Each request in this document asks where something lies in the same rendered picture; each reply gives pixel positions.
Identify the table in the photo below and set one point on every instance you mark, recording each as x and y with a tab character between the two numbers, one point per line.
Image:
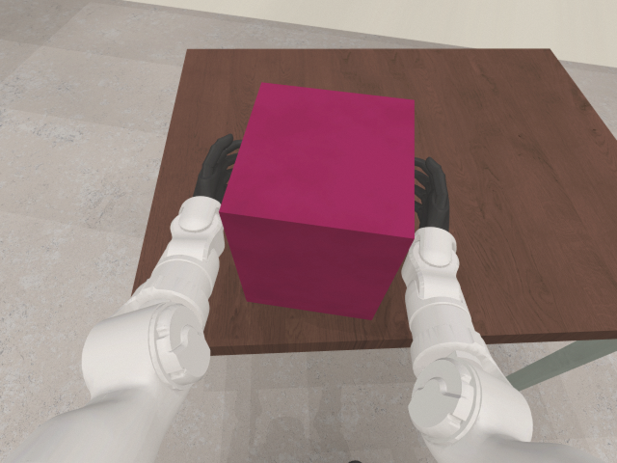
531	176

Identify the robot right hand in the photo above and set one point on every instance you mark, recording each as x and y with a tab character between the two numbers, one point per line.
434	210

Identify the robot right upper arm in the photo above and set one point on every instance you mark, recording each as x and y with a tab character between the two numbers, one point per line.
466	415

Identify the carton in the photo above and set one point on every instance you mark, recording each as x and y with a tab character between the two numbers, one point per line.
319	211

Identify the left robot forearm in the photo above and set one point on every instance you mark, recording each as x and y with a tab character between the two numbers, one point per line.
187	271

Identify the robot left upper arm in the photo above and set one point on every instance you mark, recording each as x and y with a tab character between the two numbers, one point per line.
139	368

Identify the right robot forearm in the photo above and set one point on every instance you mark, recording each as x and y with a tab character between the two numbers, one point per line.
438	315

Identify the robot left hand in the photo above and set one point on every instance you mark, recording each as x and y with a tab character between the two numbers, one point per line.
213	177

